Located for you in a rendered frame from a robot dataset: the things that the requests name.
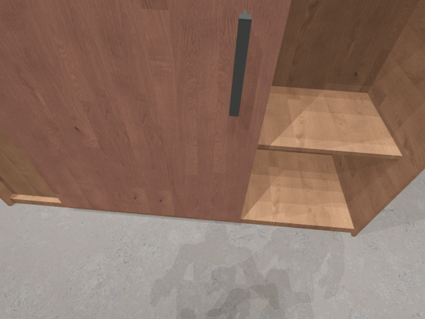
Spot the handle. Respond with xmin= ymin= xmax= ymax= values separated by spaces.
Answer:
xmin=229 ymin=10 xmax=252 ymax=116

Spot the wardrobe door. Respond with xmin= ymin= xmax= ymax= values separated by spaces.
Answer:
xmin=0 ymin=123 xmax=57 ymax=197
xmin=0 ymin=0 xmax=292 ymax=222

